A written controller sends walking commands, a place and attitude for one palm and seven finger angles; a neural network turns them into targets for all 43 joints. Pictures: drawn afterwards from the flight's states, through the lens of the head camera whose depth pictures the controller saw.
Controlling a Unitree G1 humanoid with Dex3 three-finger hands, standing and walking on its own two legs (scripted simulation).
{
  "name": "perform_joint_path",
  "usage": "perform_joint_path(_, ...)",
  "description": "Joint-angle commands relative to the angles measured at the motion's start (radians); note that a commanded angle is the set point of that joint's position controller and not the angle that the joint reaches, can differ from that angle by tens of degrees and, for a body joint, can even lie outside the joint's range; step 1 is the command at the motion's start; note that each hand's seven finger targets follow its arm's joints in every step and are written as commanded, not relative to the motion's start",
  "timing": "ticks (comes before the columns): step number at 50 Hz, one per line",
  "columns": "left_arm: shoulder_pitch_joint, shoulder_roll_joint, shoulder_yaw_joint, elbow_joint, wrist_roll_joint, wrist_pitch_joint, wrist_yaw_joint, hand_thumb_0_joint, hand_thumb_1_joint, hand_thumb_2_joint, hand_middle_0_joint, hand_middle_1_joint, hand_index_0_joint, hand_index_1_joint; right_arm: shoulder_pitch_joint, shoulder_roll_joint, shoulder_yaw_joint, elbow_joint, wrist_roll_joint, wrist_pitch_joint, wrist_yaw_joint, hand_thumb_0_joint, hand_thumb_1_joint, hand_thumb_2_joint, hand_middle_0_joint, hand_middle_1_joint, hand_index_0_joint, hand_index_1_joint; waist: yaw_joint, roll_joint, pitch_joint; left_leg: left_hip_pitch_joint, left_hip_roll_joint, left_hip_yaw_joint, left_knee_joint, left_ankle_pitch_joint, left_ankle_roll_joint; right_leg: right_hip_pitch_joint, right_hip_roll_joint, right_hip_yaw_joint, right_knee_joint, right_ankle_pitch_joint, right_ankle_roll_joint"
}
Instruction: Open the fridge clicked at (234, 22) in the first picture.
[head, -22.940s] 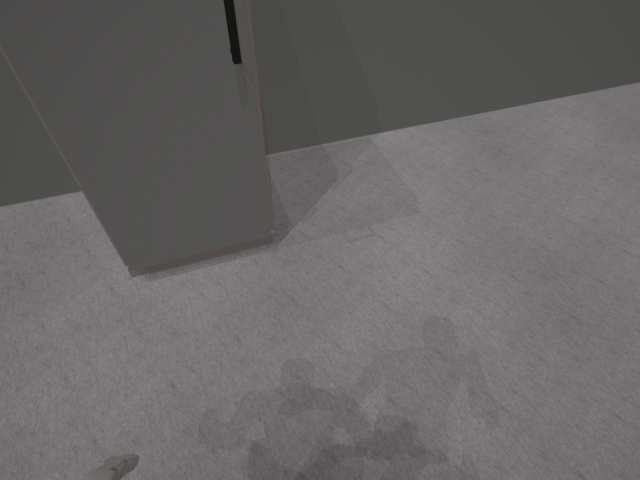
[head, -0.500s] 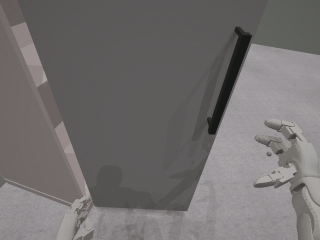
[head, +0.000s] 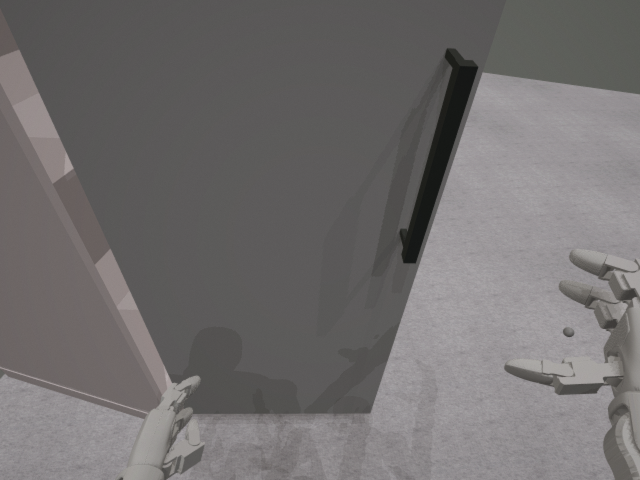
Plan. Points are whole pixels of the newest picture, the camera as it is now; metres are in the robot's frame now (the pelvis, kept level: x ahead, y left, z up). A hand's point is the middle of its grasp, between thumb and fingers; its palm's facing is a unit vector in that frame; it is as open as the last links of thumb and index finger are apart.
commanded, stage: draw the hand back to the body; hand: right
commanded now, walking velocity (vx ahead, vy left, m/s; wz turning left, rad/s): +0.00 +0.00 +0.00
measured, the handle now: (427, 171) +0.46 -0.14 +0.19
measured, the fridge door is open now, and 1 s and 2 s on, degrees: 74 74 74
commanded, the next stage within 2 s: step back with the hand held close in 0.88 s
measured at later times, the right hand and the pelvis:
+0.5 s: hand (603, 357) +0.21 -0.27 +0.15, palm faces +0.45 +0.83 -0.35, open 8.8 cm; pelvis +0.01 +0.00 +0.01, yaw +1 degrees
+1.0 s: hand (610, 354) +0.20 -0.27 +0.16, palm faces +0.46 +0.82 -0.35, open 7.4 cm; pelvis +0.01 +0.00 +0.01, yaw +1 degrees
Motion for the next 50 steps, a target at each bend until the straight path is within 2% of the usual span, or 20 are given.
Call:
perform_joint_path(1,-0.130,0.112,0.063,-0.149,0.004,-0.041,0.012,0.000,0.900,0.900,-0.200,-0.300,-0.200,-0.300,-0.112,-0.182,-0.084,-0.262,-0.024,-0.116,-0.049,0.000,-0.030,-0.480,0.230,0.810,0.230,0.810,-0.008,-0.012,-0.117,0.089,-0.018,-0.003,-0.096,0.135,0.024,0.000,0.013,-0.013,-0.135,0.178,-0.028)
perform_joint_path(2,-0.131,0.110,0.065,-0.147,0.006,-0.042,0.013,0.000,0.900,0.900,-0.200,-0.300,-0.200,-0.300,-0.110,-0.187,-0.087,-0.276,-0.029,-0.124,-0.055,0.000,-0.066,-0.497,0.229,0.789,0.229,0.789,-0.007,-0.022,-0.122,0.095,-0.017,-0.004,-0.098,0.145,0.024,0.007,0.015,-0.016,-0.138,0.184,-0.030)
perform_joint_path(3,-0.136,0.115,0.065,-0.142,0.008,-0.046,0.015,0.000,0.900,0.900,-0.200,-0.300,-0.200,-0.300,-0.099,-0.205,-0.101,-0.282,-0.031,-0.130,-0.061,0.000,-0.102,-0.515,0.227,0.767,0.227,0.767,-0.010,0.002,-0.115,0.101,-0.021,-0.002,-0.107,0.137,0.024,0.000,0.012,-0.011,-0.143,0.183,-0.030)
perform_joint_path(7,-0.135,0.111,0.070,-0.129,0.010,-0.051,0.018,0.000,0.900,0.900,-0.200,-0.300,-0.200,-0.300,-0.080,-0.208,-0.111,-0.312,-0.047,-0.152,-0.078,0.000,-0.248,-0.585,0.223,0.683,0.223,0.683,-0.009,-0.039,-0.092,0.102,-0.021,0.004,-0.113,0.151,0.026,0.013,0.017,-0.011,-0.159,0.200,-0.028)
perform_joint_path(10,-0.137,0.109,0.074,-0.118,0.009,-0.049,0.020,0.000,0.900,0.900,-0.200,-0.300,-0.200,-0.300,-0.046,-0.199,-0.115,-0.281,-0.050,-0.157,-0.080,0.000,-0.356,-0.637,0.219,0.619,0.219,0.619,-0.009,-0.023,-0.042,0.089,-0.024,0.006,-0.128,0.140,0.024,0.008,0.016,-0.014,-0.169,0.194,-0.028)
perform_joint_path(13,-0.140,0.114,0.082,-0.112,0.007,-0.038,0.018,0.000,0.900,0.900,-0.200,-0.300,-0.200,-0.300,0.001,-0.192,-0.126,-0.229,-0.047,-0.157,-0.074,0.000,-0.465,-0.690,0.215,0.555,0.215,0.555,-0.012,0.026,0.009,0.072,-0.029,0.006,-0.148,0.113,0.022,-0.001,0.013,-0.015,-0.182,0.177,-0.029)
perform_joint_path(17,-0.138,0.109,0.085,-0.120,0.006,-0.025,0.015,0.000,0.900,0.900,-0.200,-0.300,-0.200,-0.300,0.027,-0.187,-0.138,-0.240,-0.041,-0.167,-0.067,0.000,-0.610,-0.760,0.210,0.470,0.210,0.470,-0.015,0.026,-0.006,0.088,-0.026,0.004,-0.145,0.111,0.019,0.011,0.011,-0.018,-0.191,0.173,-0.030)
perform_joint_path(19,-0.140,0.107,0.086,-0.122,0.007,-0.025,0.015,0.000,0.900,0.900,-0.200,-0.300,-0.200,-0.300,0.046,-0.192,-0.148,-0.256,-0.040,-0.169,-0.065,0.000,-0.682,-0.795,0.207,0.427,0.207,0.427,-0.017,-0.009,-0.025,0.101,-0.022,-0.001,-0.148,0.133,0.019,0.025,0.013,-0.025,-0.187,0.192,-0.030)
perform_joint_path(23,-0.139,0.107,0.090,-0.126,0.013,-0.029,0.015,0.000,0.900,0.900,-0.200,-0.300,-0.200,-0.300,0.066,-0.228,-0.186,-0.315,-0.043,-0.177,-0.071,0.000,-0.827,-0.865,0.202,0.342,0.202,0.342,-0.023,-0.010,-0.059,0.131,-0.027,0.000,-0.150,0.170,0.021,0.034,0.016,-0.024,-0.182,0.223,-0.029)
perform_joint_path(24,-0.141,0.105,0.089,-0.129,0.013,-0.031,0.015,0.000,0.900,0.900,-0.200,-0.300,-0.200,-0.300,0.075,-0.230,-0.190,-0.328,-0.045,-0.176,-0.073,0.000,-0.864,-0.882,0.201,0.321,0.201,0.321,-0.024,-0.037,-0.066,0.135,-0.023,-0.003,-0.145,0.186,0.021,0.039,0.016,-0.026,-0.179,0.235,-0.029)
perform_joint_path(25,-0.138,0.101,0.089,-0.128,0.014,-0.032,0.015,0.000,0.900,0.900,-0.200,-0.300,-0.200,-0.300,0.075,-0.232,-0.193,-0.345,-0.046,-0.178,-0.075,0.000,-0.900,-0.900,0.200,0.300,0.200,0.300,-0.024,-0.032,-0.071,0.139,-0.024,0.001,-0.143,0.194,0.021,0.040,0.018,-0.027,-0.177,0.243,-0.028)
perform_joint_path(31,-0.133,0.104,0.085,-0.113,0.012,-0.031,0.019,0.000,0.900,0.900,-0.200,-0.300,-0.200,-0.300,0.031,-0.192,-0.147,-0.299,-0.054,-0.162,-0.078,0.000,-0.900,-0.900,0.200,0.300,0.200,0.300,-0.005,-0.022,0.018,0.083,-0.030,0.010,-0.158,0.150,0.020,0.031,0.016,-0.022,-0.190,0.213,-0.027)
perform_joint_path(34,-0.131,0.107,0.087,-0.115,0.014,-0.030,0.020,0.000,0.900,0.900,-0.200,-0.300,-0.200,-0.300,0.035,-0.195,-0.152,-0.288,-0.052,-0.160,-0.077,0.000,-0.900,-0.900,0.200,0.300,0.200,0.300,-0.009,0.013,-0.006,0.100,-0.028,0.010,-0.155,0.162,0.019,0.041,0.016,-0.018,-0.193,0.224,-0.031)
perform_joint_path(37,-0.137,0.102,0.087,-0.116,0.014,-0.022,0.018,0.000,0.900,0.900,-0.200,-0.300,-0.200,-0.300,0.050,-0.193,-0.155,-0.287,-0.049,-0.158,-0.075,0.000,-0.900,-0.900,0.200,0.300,0.200,0.300,-0.015,0.003,-0.023,0.108,-0.026,0.007,-0.153,0.161,0.018,0.045,0.016,-0.024,-0.192,0.221,-0.030)
perform_joint_path(38,-0.138,0.107,0.088,-0.116,0.016,-0.022,0.018,0.000,0.900,0.900,-0.200,-0.300,-0.200,-0.300,0.066,-0.202,-0.165,-0.274,-0.048,-0.155,-0.074,0.000,-0.900,-0.900,0.200,0.300,0.200,0.300,-0.020,0.032,-0.022,0.115,-0.028,0.007,-0.158,0.166,0.018,0.040,0.015,-0.020,-0.193,0.225,-0.031)
perform_joint_path(39,-0.139,0.103,0.087,-0.121,0.014,-0.020,0.016,0.000,0.900,0.900,-0.200,-0.300,-0.200,-0.300,0.055,-0.190,-0.152,-0.296,-0.047,-0.156,-0.071,0.000,-0.900,-0.900,0.200,0.300,0.200,0.300,-0.016,0.001,-0.037,0.124,-0.023,0.003,-0.155,0.178,0.018,0.047,0.015,-0.025,-0.190,0.236,-0.032)
perform_joint_path(41,-0.143,0.101,0.087,-0.121,0.015,-0.021,0.014,0.000,0.900,0.900,-0.200,-0.300,-0.200,-0.300,0.052,-0.203,-0.164,-0.317,-0.050,-0.160,-0.073,0.000,-0.900,-0.900,0.200,0.300,0.200,0.300,-0.019,-0.013,-0.049,0.129,-0.025,0.003,-0.152,0.189,0.020,0.051,0.017,-0.025,-0.187,0.245,-0.029)
perform_joint_path(42,-0.141,0.100,0.086,-0.120,0.017,-0.021,0.014,0.000,0.900,0.900,-0.200,-0.300,-0.200,-0.300,0.052,-0.208,-0.169,-0.326,-0.053,-0.160,-0.075,0.000,-0.900,-0.900,0.200,0.300,0.200,0.300,-0.021,-0.044,-0.056,0.136,-0.024,0.003,-0.147,0.198,0.022,0.051,0.018,-0.024,-0.187,0.256,-0.027)
perform_joint_path(49,-0.141,0.100,0.087,-0.120,0.017,-0.020,0.016,0.000,0.900,0.900,-0.200,-0.300,-0.200,-0.300,0.073,-0.207,-0.175,-0.303,-0.050,-0.156,-0.073,0.000,-0.900,-0.900,0.200,0.300,0.200,0.300,-0.018,-0.009,-0.016,0.124,-0.026,0.007,-0.157,0.199,0.020,0.038,0.013,-0.027,-0.189,0.254,-0.027)
perform_joint_path(50,-0.151,0.099,0.086,-0.126,0.015,-0.022,0.013,0.000,0.900,0.900,-0.200,-0.300,-0.200,-0.300,-0.014,-0.223,-0.172,-0.387,-0.052,-0.165,-0.075,0.000,-0.900,-0.900,0.200,0.300,0.200,0.300,-0.016,-0.031,-0.044,0.132,-0.028,0.005,-0.156,0.196,0.021,0.051,0.016,-0.022,-0.190,0.254,-0.026)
